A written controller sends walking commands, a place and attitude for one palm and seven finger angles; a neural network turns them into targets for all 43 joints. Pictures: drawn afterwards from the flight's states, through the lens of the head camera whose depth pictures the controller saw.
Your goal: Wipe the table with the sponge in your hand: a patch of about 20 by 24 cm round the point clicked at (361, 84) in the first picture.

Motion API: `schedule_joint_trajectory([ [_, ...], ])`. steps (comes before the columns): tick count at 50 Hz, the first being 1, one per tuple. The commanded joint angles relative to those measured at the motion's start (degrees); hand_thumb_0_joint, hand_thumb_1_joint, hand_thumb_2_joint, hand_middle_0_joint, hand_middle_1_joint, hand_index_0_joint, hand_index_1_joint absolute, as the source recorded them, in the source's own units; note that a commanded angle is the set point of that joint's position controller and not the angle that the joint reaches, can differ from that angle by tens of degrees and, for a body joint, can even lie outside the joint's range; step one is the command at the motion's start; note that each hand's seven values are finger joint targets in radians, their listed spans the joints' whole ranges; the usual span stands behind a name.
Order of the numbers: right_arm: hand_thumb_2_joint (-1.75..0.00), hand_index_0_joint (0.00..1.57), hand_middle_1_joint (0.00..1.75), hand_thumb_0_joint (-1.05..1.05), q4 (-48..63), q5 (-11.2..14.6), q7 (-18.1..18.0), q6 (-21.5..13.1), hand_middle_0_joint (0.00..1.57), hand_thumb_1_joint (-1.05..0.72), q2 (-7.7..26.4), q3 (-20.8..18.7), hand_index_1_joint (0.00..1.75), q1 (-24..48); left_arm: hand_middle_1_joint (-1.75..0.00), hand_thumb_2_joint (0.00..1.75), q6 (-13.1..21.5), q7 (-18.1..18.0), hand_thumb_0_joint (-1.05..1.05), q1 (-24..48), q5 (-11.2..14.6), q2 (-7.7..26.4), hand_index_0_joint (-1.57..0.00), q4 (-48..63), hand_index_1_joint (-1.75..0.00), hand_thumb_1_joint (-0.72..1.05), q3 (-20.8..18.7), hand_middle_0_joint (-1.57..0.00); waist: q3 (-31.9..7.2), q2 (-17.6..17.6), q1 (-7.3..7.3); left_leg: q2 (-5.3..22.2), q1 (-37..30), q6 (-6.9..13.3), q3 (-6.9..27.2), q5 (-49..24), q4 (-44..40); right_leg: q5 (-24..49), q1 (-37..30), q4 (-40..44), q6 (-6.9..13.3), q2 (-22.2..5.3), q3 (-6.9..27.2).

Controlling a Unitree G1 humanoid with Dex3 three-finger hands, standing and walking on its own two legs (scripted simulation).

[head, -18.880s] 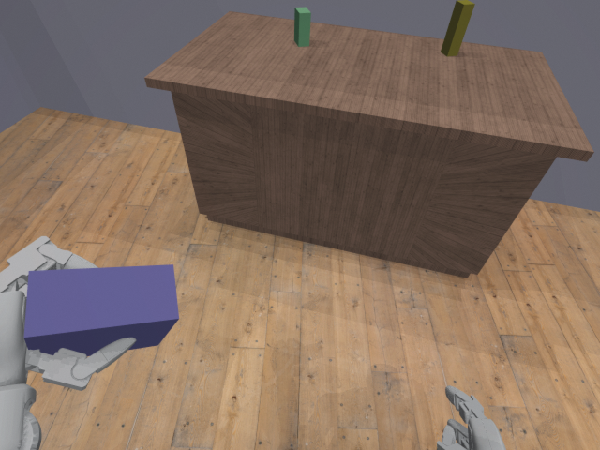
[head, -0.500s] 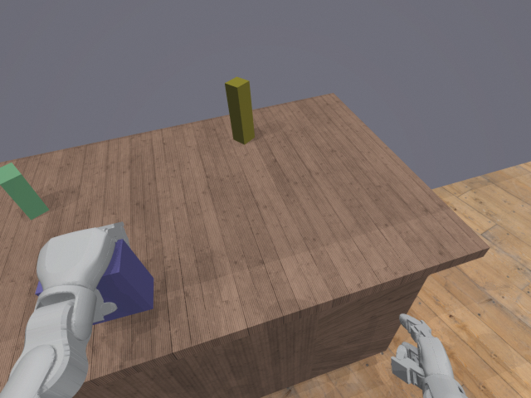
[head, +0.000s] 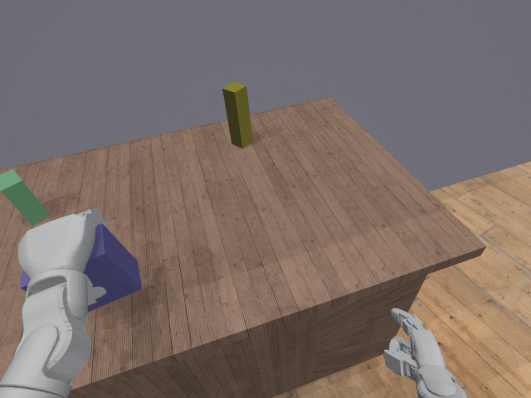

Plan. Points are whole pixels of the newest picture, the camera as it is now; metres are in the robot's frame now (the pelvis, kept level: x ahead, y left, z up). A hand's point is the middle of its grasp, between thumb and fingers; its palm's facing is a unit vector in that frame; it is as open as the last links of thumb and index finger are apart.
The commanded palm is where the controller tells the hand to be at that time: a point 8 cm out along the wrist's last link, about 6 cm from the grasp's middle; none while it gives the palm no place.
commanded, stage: move the sponge above the wiping area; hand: left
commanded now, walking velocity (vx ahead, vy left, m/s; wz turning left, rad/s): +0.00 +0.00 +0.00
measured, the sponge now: (94, 278) +0.24 +0.33 +0.06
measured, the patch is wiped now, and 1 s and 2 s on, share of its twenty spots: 0.00 0.00 0.05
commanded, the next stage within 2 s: lower the sponge onto the table in 0.34 s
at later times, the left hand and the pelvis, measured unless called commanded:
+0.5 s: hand (75, 267) +0.23 +0.34 +0.09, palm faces +0.06 -0.09 -0.99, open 9.6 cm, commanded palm +0.20 +0.31 +0.15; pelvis +0.01 +0.00 +0.00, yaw +0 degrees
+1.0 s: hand (97, 290) +0.22 +0.31 +0.06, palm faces -0.09 -0.15 -0.98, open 9.6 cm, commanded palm +0.20 +0.30 +0.13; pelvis +0.00 +0.00 +0.00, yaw +1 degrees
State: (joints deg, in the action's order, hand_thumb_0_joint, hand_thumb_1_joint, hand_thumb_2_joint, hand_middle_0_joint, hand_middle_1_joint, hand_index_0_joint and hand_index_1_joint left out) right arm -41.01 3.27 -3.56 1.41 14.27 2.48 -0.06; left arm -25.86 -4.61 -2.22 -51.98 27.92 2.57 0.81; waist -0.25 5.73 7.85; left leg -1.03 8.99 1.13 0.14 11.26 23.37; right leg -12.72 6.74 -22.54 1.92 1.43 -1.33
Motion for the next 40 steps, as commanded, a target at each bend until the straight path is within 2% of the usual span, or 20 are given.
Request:
schedule_joint_trajectory([
  [1, -0.90, 0.20, 0.30, 0.00, 10.5, 1.1, -0.8, -2.2, 0.20, -0.90, 7.7, -1.5, 0.30, 15.2, -1.60, 1.30, -6.0, 3.7, 0.00, 9.7, 1.4, 10.4, -1.20, 3.2, -1.60, 0.10, -3.0, -1.20, -5.7, -5.3, -1.61, -0.9, -1.2, 0.7, 4.3, -7.1, -2.8, 5.8, 1.6, 4.4, 1.8, -0.8, 5.5],
  [4, -0.90, 0.20, 0.30, 0.00, 11.9, 0.9, -1.3, -2.6, 0.20, -0.90, 7.5, -1.2, 0.30, 13.3, -1.60, 1.30, -3.1, 8.2, 0.00, 12.5, 0.6, 9.9, -1.20, 5.8, -1.60, 0.10, 0.4, -1.20, -9.3, -6.6, -3.23, -1.0, -2.0, 1.9, 4.4, -6.8, -1.1, 6.4, 1.3, 3.4, 1.0, -1.2, 4.0],
  [6, -0.90, 0.20, 0.30, 0.00, 12.3, 0.0, -2.0, -3.7, 0.20, -0.90, 7.1, -1.4, 0.30, 12.3, -1.60, 1.30, 2.0, 8.4, 0.00, 16.1, -0.8, 14.9, -1.20, 10.8, -1.60, 0.10, -3.5, -1.20, -11.9, -4.8, -3.06, -0.9, -4.2, 2.5, 4.7, -6.7, 0.0, 5.9, 1.6, 3.3, 1.4, -0.7, 5.2],
  [9, -0.90, 0.20, 0.30, 0.00, 11.9, -1.3, -3.0, -5.5, 0.20, -0.90, 5.9, -1.9, 0.30, 9.0, -1.60, 1.30, 10.6, 5.6, 0.00, 18.3, -2.8, 16.3, -1.20, 14.9, -1.60, 0.10, -6.6, -1.20, -15.6, -1.3, -1.92, -1.2, -7.3, 2.4, 5.0, -10.7, 1.1, 8.1, 1.3, 3.0, 2.1, -0.5, 4.7],
  [11, -0.90, 0.20, 0.30, 0.00, 11.0, -2.0, -3.3, -6.1, 0.20, -0.90, 6.6, -2.7, 0.30, 8.0, -1.60, 1.30, 13.6, 1.6, 0.00, 17.7, -4.0, 22.6, -1.20, 17.5, -1.60, 0.10, -13.7, -1.20, -16.0, 3.1, -0.42, -0.9, -8.1, 1.8, 5.5, -12.3, 0.9, 9.4, 0.8, 2.8, 3.3, 0.1, 7.0],
  [12, -0.90, 0.20, 0.30, 0.00, 11.2, -2.2, -3.4, -6.4, 0.20, -0.90, 5.5, -2.7, 0.30, 7.4, -1.60, 1.30, 13.9, -0.3, 0.00, 16.9, -4.6, 19.3, -1.20, 18.0, -1.60, 0.10, -12.4, -1.20, -16.8, 4.3, -0.21, -1.1, -7.7, 1.5, 5.3, -14.6, 0.8, 10.4, 0.1, 2.2, 3.5, -0.1, 5.5],
  [14, -0.90, 0.20, 0.30, 0.00, 10.3, -1.9, -2.4, -6.2, 0.20, -0.90, 6.0, -3.3, 0.30, 7.6, -1.60, 1.30, 12.1, -3.5, 0.00, 11.9, -4.0, 18.6, -1.20, 14.1, -1.60, 0.10, -14.5, -1.20, -13.7, 4.3, 0.49, -0.7, -6.6, 0.5, 5.4, -16.8, 0.5, 12.4, 0.5, 2.6, 3.7, -0.3, 6.0],
  [16, -0.90, 0.20, 0.30, 0.00, 9.5, -1.2, -1.4, -4.9, 0.20, -0.90, 6.9, -3.4, 0.30, 9.6, -1.60, 1.30, 7.3, -5.1, 0.00, 9.6, -1.8, 19.3, -1.20, 10.1, -1.60, 0.10, -16.8, -1.20, -11.0, 0.8, 1.39, -0.7, -4.7, 0.0, 5.2, -15.8, -0.3, 12.7, -0.3, 2.8, 3.9, -0.3, 7.4],
  [17, -0.90, 0.20, 0.30, 0.00, 10.2, -0.7, -0.9, -4.5, 0.20, -0.90, 6.4, -3.4, 0.30, 10.2, -1.60, 1.30, 4.8, -4.9, 0.00, 8.5, -0.1, 14.3, -1.20, 9.2, -1.60, 0.10, -12.7, -1.20, -11.1, -1.1, 0.85, -0.2, -3.3, 0.0, 4.0, -14.7, -0.5, 12.7, -1.2, 2.4, 2.9, -0.8, 5.4],
  [19, -0.90, 0.20, 0.30, 0.00, 10.2, 0.1, -0.2, -3.6, 0.20, -0.90, 7.2, -3.0, 0.30, 12.7, -1.60, 1.30, -0.3, -3.4, 0.00, 4.9, 2.0, 13.0, -1.20, 5.7, -1.60, 0.10, -10.9, -1.20, -9.2, -3.9, 1.14, -0.3, -1.8, -0.3, 4.1, -13.3, -1.4, 12.1, -1.2, 2.7, 2.1, -1.3, 5.2],
  [22, -0.90, 0.20, 0.30, 0.00, 11.7, 1.0, 0.0, -2.7, 0.20, -0.90, 7.6, -2.2, 0.30, 14.1, -1.60, 1.30, -4.8, 1.6, 0.00, 3.1, 3.8, 8.5, -1.20, 5.7, -1.60, 0.10, -4.0, -1.20, -7.5, -5.0, -0.41, -0.6, -0.6, 0.6, 4.1, -10.9, -1.7, 11.1, -0.6, 2.6, 1.5, -1.2, 3.6],
  [25, -0.90, 0.20, 0.30, 0.00, 12.7, 1.1, -0.4, -2.8, 0.20, -0.90, 7.4, -1.8, 0.30, 13.0, -1.60, 1.30, -3.8, 5.8, 0.00, 7.0, 2.5, 8.1, -1.20, 9.8, -1.60, 0.10, 0.0, -1.20, -9.6, -6.6, -2.55, -0.5, -1.7, 1.6, 4.8, -10.1, -0.9, 10.6, 0.4, 2.2, 1.0, -1.4, 3.4],
  [26, -0.90, 0.20, 0.30, 0.00, 12.8, 0.8, -0.8, -3.3, 0.20, -0.90, 7.4, -1.7, 0.30, 13.3, -1.60, 1.30, -2.2, 6.3, 0.00, 9.2, 1.7, 10.8, -1.20, 11.9, -1.60, 0.10, -1.9, -1.20, -9.9, -5.5, -2.89, -0.3, -2.6, 1.9, 5.0, -9.3, -0.7, 9.4, 1.0, 2.3, 1.4, -0.9, 4.2],
  [29, -0.90, 0.20, 0.30, 0.00, 12.6, -0.8, -1.6, -4.3, 0.20, -0.90, 6.7, -1.9, 0.30, 10.0, -1.60, 1.30, 4.4, 5.8, 0.00, 13.7, -2.1, 16.2, -1.20, 16.7, -1.60, 0.10, -6.1, -1.20, -15.5, -4.5, -1.90, -0.9, -5.6, 2.4, 5.3, -12.0, 0.8, 11.2, -0.4, 1.7, 1.6, -0.8, 4.2],
  [31, -0.90, 0.20, 0.30, 0.00, 12.1, -1.7, -2.4, -5.0, 0.20, -0.90, 6.6, -2.2, 0.30, 9.5, -1.60, 1.30, 8.7, 3.1, 0.00, 15.6, -3.7, 21.2, -1.20, 20.6, -1.60, 0.10, -11.1, -1.20, -15.5, 0.0, -0.89, -0.6, -7.0, 2.1, 5.9, -12.1, 0.5, 10.0, -0.2, 2.2, 2.6, -0.2, 6.0],
  [33, -0.90, 0.20, 0.30, 0.00, 11.5, -2.0, -2.7, -5.7, 0.20, -0.90, 5.5, -2.4, 0.30, 8.2, -1.60, 1.30, 10.7, -0.3, 0.00, 13.5, -5.0, 18.0, -1.20, 18.1, -1.60, 0.10, -11.0, -1.20, -14.5, 1.1, -0.10, -0.5, -7.5, 1.4, 6.1, -14.4, 0.3, 9.2, 1.0, 2.4, 3.2, 0.0, 5.2],
  [35, -0.90, 0.20, 0.30, 0.00, 10.2, -1.6, -2.2, -5.1, 0.20, -0.90, 5.9, -2.8, 0.30, 8.4, -1.60, 1.30, 9.8, -2.7, 0.00, 12.7, -4.6, 16.9, -1.20, 14.2, -1.60, 0.10, -11.8, -1.20, -11.8, 2.6, -0.03, -0.3, -6.5, 0.6, 5.9, -14.4, -0.3, 9.4, 1.7, 3.3, 3.5, 0.0, 5.4],
  [36, -0.90, 0.20, 0.30, 0.00, 9.9, -1.2, -1.9, -4.8, 0.20, -0.90, 6.5, -2.7, 0.30, 9.7, -1.60, 1.30, 8.1, -3.5, 0.00, 12.6, -3.8, 19.7, -1.20, 13.3, -1.60, 0.10, -15.0, -1.20, -10.3, 2.7, 0.68, -0.6, -5.9, 0.4, 6.3, -12.9, -1.1, 8.0, 1.2, 3.8, 4.0, 0.3, 6.8],
  [37, -0.90, 0.20, 0.30, 0.00, 10.2, -0.9, -1.6, -4.5, 0.20, -0.90, 5.9, -2.6, 0.30, 10.1, -1.60, 1.30, 6.2, -3.6, 0.00, 12.9, -2.8, 14.2, -1.20, 11.5, -1.60, 0.10, -10.3, -1.20, -10.5, 1.9, -0.09, -0.4, -4.8, 0.4, 5.2, -12.4, -1.4, 7.7, 0.9, 3.6, 3.4, -0.1, 4.8],
  [40, -0.90, 0.20, 0.30, 0.00, 9.7, 0.2, -0.9, -3.4, 0.20, -0.90, 6.9, -2.4, 0.30, 12.9, -1.60, 1.30, 0.4, -1.8, 0.00, 11.0, -0.3, 10.9, -1.20, 5.4, -1.60, 0.10, -6.5, -1.20, -7.5, -1.4, -0.44, -0.3, -2.8, -0.1, 4.7, -9.9, -2.6, 6.6, 1.8, 4.2, 2.4, -0.6, 4.0],
])
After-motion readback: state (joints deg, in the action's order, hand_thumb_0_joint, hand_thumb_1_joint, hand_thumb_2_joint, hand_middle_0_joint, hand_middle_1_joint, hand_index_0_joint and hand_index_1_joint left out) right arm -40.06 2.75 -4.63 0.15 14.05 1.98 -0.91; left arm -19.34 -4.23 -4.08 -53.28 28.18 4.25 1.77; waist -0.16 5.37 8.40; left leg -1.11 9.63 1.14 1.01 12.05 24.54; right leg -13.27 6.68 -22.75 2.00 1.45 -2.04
